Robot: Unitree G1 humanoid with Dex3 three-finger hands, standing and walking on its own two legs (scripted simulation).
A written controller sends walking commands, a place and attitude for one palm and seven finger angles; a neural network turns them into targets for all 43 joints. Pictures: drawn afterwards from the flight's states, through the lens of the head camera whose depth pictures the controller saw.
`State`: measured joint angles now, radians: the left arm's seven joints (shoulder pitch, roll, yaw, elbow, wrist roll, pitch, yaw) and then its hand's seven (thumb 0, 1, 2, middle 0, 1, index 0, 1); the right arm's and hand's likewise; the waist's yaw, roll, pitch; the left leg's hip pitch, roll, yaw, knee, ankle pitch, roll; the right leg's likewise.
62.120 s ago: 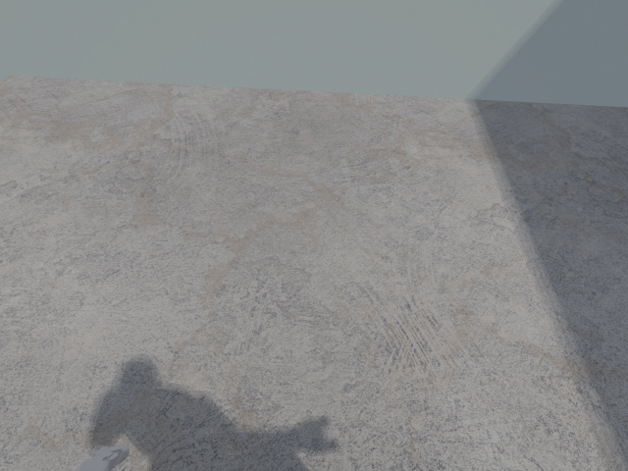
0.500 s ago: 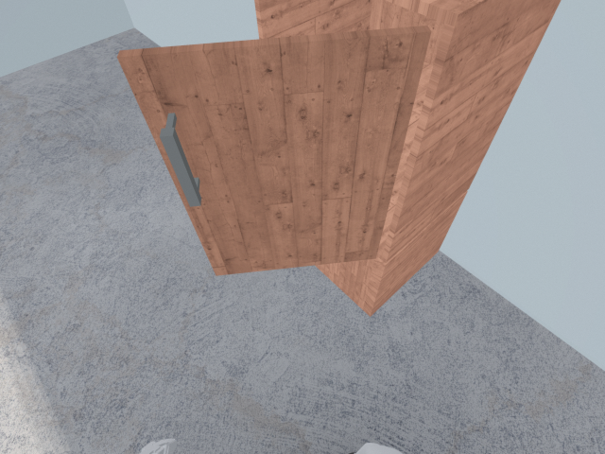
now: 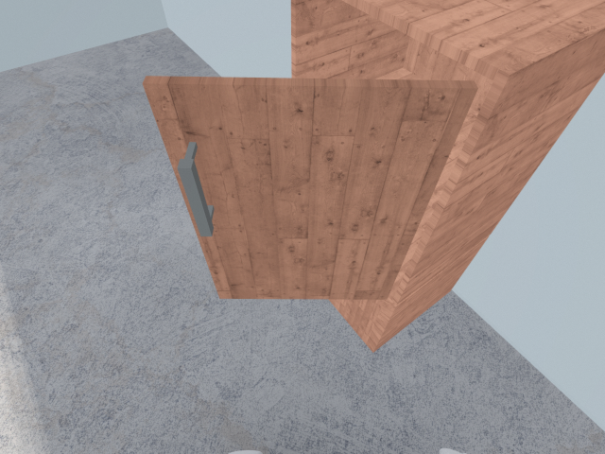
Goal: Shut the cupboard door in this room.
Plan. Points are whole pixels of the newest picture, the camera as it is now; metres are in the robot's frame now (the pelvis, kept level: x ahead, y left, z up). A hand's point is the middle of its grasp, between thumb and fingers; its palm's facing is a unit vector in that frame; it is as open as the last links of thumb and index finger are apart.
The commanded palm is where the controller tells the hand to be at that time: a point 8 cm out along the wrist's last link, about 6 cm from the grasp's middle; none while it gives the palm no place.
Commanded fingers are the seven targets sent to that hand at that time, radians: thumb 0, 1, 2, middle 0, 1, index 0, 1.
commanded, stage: come to a stop and stand still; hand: left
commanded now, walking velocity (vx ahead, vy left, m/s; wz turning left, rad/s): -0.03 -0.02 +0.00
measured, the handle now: (199, 192) +0.46 +0.21 +0.05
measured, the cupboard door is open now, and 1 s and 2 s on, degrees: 54 54 54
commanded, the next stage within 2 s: look again from close up in 0.96 s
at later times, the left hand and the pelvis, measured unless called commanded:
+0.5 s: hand out of the picture +0.06 +0.23 -0.17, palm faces -0.01 -0.98 -0.22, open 7.4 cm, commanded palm none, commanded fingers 0.00 0.90 0.90 -0.20 -0.30 -0.20 -0.30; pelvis -0.02 +0.05 -0.01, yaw -1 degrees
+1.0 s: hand out of the picture -0.07 +0.26 -0.17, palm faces +0.01 -0.97 -0.23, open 7.4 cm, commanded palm none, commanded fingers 0.00 0.90 0.90 -0.20 -0.30 -0.20 -0.30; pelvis -0.04 +0.07 +0.00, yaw +0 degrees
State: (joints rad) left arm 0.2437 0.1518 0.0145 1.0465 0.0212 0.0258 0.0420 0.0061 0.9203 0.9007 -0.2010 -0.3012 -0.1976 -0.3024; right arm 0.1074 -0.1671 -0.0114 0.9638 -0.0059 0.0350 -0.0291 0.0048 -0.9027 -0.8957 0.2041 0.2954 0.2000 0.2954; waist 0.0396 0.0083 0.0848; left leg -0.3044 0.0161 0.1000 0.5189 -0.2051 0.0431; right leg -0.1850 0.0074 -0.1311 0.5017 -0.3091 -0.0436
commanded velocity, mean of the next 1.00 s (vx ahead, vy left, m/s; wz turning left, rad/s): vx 0.00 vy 0.00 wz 0.00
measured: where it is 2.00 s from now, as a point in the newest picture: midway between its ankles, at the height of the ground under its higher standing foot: outside the picture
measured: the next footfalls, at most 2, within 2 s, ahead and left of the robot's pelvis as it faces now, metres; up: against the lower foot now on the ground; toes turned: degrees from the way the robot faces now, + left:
none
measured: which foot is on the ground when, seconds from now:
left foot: down 0.00-1.00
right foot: down 0.00-1.00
